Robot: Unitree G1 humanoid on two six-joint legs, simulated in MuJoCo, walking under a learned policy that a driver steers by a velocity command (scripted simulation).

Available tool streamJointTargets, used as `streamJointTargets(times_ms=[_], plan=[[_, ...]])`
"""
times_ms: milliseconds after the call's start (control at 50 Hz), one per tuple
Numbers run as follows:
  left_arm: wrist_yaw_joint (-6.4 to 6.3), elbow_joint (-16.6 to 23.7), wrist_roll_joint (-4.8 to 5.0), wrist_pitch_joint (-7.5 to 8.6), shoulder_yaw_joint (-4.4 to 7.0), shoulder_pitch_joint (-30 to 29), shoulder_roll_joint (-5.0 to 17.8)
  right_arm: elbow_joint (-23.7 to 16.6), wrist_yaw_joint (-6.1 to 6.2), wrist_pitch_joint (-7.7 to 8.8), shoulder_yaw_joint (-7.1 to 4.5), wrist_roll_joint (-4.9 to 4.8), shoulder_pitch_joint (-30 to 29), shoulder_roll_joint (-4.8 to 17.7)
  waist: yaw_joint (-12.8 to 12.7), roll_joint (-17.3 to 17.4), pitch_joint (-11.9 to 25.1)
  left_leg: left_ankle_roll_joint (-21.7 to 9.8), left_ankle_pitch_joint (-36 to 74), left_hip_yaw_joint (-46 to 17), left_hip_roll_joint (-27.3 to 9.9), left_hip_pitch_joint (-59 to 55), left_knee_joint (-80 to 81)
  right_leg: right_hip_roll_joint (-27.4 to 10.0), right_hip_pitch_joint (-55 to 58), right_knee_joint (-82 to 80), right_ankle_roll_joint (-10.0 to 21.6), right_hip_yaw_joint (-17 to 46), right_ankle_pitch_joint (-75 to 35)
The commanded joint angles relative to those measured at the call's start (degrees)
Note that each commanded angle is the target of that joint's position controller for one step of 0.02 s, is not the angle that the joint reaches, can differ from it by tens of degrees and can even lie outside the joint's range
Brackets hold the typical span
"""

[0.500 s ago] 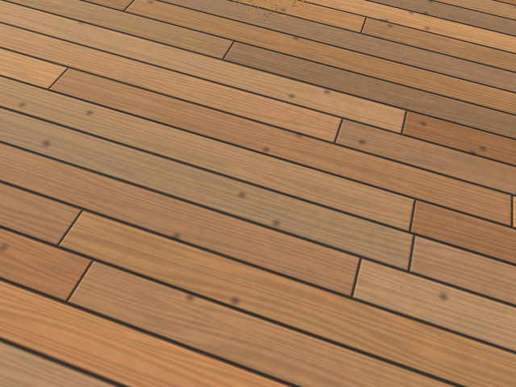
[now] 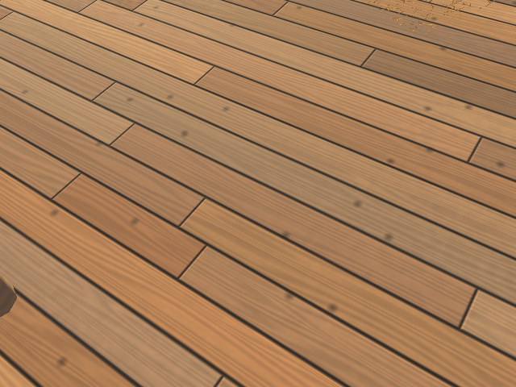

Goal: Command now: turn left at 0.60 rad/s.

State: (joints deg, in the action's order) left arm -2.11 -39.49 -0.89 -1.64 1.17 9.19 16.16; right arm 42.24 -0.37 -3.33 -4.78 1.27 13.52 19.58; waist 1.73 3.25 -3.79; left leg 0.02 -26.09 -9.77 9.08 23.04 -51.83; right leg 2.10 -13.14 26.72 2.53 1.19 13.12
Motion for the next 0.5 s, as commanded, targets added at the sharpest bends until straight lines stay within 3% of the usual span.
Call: streamJointTargets(times_ms=[20, 80, 140, 240, 280, 320, 340, 360, 380, 400, 420, 440, 460, 500], plan=[[-0.23, 4.61, -0.26, 0.72, 1.78, -3.66, 7.14, -1.33, -1.06, -0.31, -2.01, -0.11, 4.33, 6.42, 1.02, -11.53, 2.33, 1.95, 1.59, 3.3, -3.18, 5.35, -15.29, -14.47, 3.09, -10.72, 7.99, 10.11, -15.47], [-0.3, 3.51, -0.36, 0.99, 2.1, 0.33, 7.41, -1.93, -1.82, -0.62, -1.41, -0.74, 1.35, 5.41, -1.47, -11.07, 3.75, 3.58, 2.32, 5.49, -4.14, 7.54, -13.66, -14.34, 8.72, -8.91, 8.66, 6.17, -22.69], [-0.21, 2.13, -0.4, 1.16, 2.7, 3.62, 8.19, -2.9, -2.09, -1.05, -0.83, -0.69, -1.74, 4.28, -3.34, -11.73, 4.14, 3.92, 1.5, 6.59, -5.56, 8.5, -8.23, -16.32, 12.71, -8.26, 9.68, 5.61, -22.83], [0.84, 1.4, -0.74, 1.29, 3.51, 3.15, 9.61, -4.29, -2.56, -1.21, 0.31, -1.02, -4.14, 2.38, -3.51, -13.02, 4.8, 2.23, -0.39, 10.47, -7.62, -0.01, 4.25, -17.96, 9.29, -6.61, 9.42, 1.69, -23.47], [1.28, 1.0, -0.84, 1.15, 3.87, 3.13, 10.49, -4.71, -2.48, -1.02, 0.43, -1.34, -4.07, 2.58, -3.42, -14.12, 5.49, 1.18, -0.66, 12.28, -7.31, -3.77, 8.82, -18.44, 8.0, -4.83, 8.87, 0.47, -25.38], [1.54, 0.65, -0.42, 0.84, 4.15, 2.87, 11.19, -4.77, -2.35, -0.61, 0.48, -1.34, -2.98, 2.53, -2.45, -13.91, 5.98, -0.1, 2.38, 13.43, -6.89, -7.61, 16.07, -18.74, 6.94, -1.81, 7.43, -0.67, -24.75], [1.56, 0.52, 0.17, 0.59, 4.19, 2.18, 11.23, -4.25, -2.08, -0.16, 0.53, -0.86, -1.2, 2.29, -0.8, -12.4, 6.26, -0.99, 8.01, 13.88, -6.27, -12.03, 23.54, -17.97, 4.47, 1.65, 5.37, -2.65, -21.62], [1.66, -0.17, 0.24, 0.43, 4.14, 3.94, 10.62, -3.8, -1.43, 0.54, 0.27, -0.01, 0.12, 3.59, 0.13, -7.69, 6.62, -1.82, 14.34, 10.08, -7.02, -17.51, 31.16, -16.49, -0.14, 7.36, 1.89, -5.1, -14.55], [2.0, 0.93, -0.53, 0.01, 3.3, 6.45, 7.0, -4.42, -0.73, 1.4, -0.87, 0.71, 0.84, 9.53, -0.9, 8.26, 6.57, -4.68, 22.13, -9.98, -21.11, -24.13, 37.24, -10.43, -12.47, 22.5, -2.45, -10.4, 8.37], [1.06, 4.9, -0.6, -0.94, 2.43, 1.33, 5.19, -4.66, -0.85, 1.53, -2.68, -0.31, 3.62, 16.02, 1.37, 13.3, 5.29, -14.7, 41.31, -22.38, -31.64, -19.76, 34.64, -1.99, -20.72, 30.6, -4.14, -5.81, 24.51], [0.6, 4.26, -0.58, -1.54, 2.85, -0.18, 7.48, -3.84, -0.83, 1.51, -2.34, -0.91, 5.47, 12.81, 2.59, 5.53, 5.57, -17.04, 41.84, -18.53, -29.39, -20.4, 33.53, -3.98, -20.9, 35.99, -4.2, -0.68, 22.97], [0.86, 3.38, 0.18, -1.62, 3.05, 0.13, 7.49, -3.86, -0.55, 1.41, -1.22, -1.08, 2.17, 9.49, 0.52, 3.6, 2.88, -15.91, 39.3, -13.54, -25.55, -18.45, 33.49, -4.73, -21.08, 36.94, -3.98, 0.56, 18.05], [1.11, 2.35, 0.45, -1.23, 3.25, 1.07, 7.87, -4.28, -0.21, 1.15, -0.59, -0.89, -1.7, 7.45, -1.41, 2.88, 1.62, -13.22, 36.11, -9.9, -21.35, -17.25, 33.88, -5.38, -20.36, 34.84, -3.94, 1.17, 13.37], [2.07, 1.13, -1.29, -0.9, 3.68, 3.18, 9.11, -4.08, 0.21, 1.3, -0.14, -1.07, -1.28, 6.1, -1.43, 5.12, 4.88, -12.08, 22.62, -9.14, -17.24, -19.61, 36.31, -4.91, -19.26, 34.7, -4.35, 0.25, 8.43]])
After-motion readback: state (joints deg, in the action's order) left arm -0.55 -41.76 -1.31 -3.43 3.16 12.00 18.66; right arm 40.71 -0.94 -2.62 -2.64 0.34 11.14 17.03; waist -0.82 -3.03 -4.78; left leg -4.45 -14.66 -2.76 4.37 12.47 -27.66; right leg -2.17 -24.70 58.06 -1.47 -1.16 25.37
